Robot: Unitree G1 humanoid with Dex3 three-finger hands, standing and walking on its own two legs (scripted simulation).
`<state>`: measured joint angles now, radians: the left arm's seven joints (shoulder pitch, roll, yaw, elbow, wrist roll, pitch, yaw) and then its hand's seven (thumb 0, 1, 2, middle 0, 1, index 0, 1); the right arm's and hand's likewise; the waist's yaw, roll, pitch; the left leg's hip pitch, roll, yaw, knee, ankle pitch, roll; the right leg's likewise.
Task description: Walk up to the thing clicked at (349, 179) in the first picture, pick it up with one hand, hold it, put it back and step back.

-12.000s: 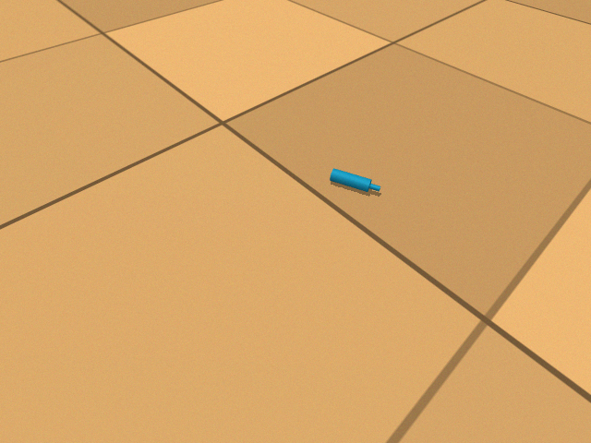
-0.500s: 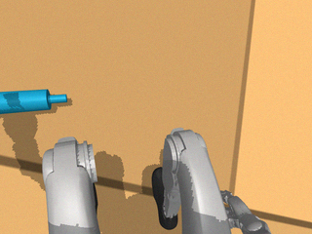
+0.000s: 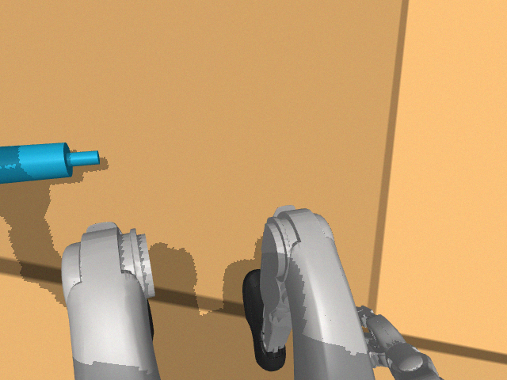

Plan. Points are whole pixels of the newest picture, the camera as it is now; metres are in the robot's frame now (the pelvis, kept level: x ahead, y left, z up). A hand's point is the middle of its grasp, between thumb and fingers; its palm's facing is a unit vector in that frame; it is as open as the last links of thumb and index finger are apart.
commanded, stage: rise first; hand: left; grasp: from above
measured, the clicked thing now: (22, 163) +0.43 +0.35 -0.28
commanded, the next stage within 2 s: approach in 1.24 s
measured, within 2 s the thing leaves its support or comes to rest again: neither
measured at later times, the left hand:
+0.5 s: hand out of the picture +0.38 +0.41 -0.15, palm faces -0.45 -0.11 -0.88, open 14.1 cm
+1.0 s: hand out of the picture +0.38 +0.40 -0.15, palm faces -0.44 -0.10 -0.89, open 14.0 cm
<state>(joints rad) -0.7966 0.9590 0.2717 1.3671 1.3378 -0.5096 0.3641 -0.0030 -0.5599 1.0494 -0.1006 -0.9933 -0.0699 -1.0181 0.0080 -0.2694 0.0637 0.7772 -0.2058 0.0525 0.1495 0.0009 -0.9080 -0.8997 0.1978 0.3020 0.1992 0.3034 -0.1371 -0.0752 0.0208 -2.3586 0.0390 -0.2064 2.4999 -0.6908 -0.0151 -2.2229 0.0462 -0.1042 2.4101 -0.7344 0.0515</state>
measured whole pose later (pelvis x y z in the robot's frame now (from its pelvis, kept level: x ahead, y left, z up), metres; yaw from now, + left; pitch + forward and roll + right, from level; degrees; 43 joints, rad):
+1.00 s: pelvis -0.01 +0.00 +0.00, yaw +0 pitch +30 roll -10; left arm -0.83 0.96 0.23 1.40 1.35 -0.47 0.36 0.00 -0.53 1.02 -0.10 -1.03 -0.09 -1.04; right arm 0.02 -0.27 0.08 0.77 -0.19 0.03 0.15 0.00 -0.91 -0.90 0.20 0.30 0.20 0.30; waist -0.15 -0.06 0.00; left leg -2.36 0.03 -0.20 2.49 -0.67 -0.01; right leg -2.22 0.04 -0.10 2.40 -0.71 0.05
